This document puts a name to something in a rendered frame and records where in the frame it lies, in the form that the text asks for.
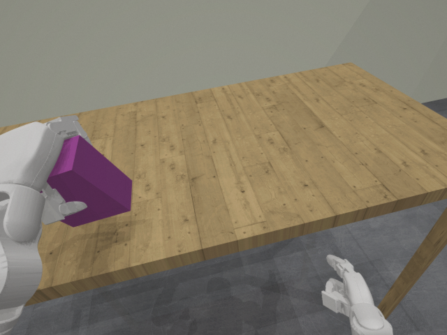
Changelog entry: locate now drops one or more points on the sponge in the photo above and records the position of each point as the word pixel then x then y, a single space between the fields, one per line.
pixel 83 174

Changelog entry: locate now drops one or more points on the robot right hand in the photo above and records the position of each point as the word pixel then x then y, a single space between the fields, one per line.
pixel 340 297

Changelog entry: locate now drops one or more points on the table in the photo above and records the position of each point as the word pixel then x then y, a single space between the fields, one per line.
pixel 227 169

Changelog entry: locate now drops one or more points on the robot left forearm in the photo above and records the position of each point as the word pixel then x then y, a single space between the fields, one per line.
pixel 21 267

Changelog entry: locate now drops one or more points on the robot left hand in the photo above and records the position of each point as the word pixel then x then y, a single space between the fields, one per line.
pixel 29 153

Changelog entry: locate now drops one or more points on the robot right forearm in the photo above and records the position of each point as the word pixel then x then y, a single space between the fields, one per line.
pixel 366 319

